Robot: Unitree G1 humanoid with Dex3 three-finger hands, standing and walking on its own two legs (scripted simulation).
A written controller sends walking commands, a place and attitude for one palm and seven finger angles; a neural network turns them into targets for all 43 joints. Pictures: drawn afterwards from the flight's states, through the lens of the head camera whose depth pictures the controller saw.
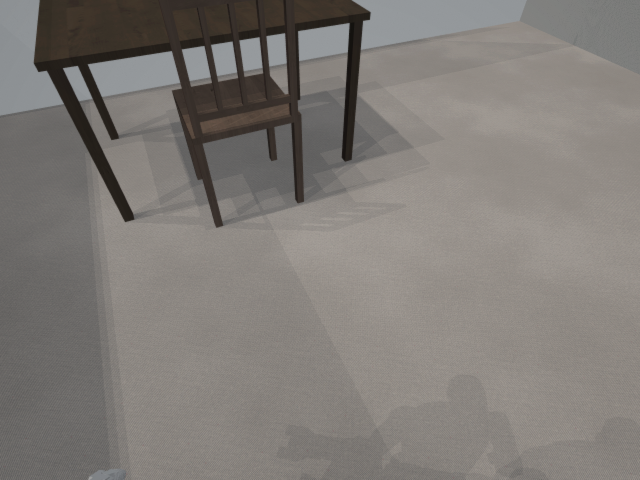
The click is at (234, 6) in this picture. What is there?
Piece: chair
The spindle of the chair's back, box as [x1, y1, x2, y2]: [227, 3, 247, 105]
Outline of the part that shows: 227,4 241,99 244,105 247,104 234,5 233,3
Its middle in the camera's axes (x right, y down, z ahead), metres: -0.28 -0.60 +1.27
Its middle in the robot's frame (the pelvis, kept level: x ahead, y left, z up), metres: +1.34 +0.35 -0.06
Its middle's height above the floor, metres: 0.71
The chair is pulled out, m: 0.00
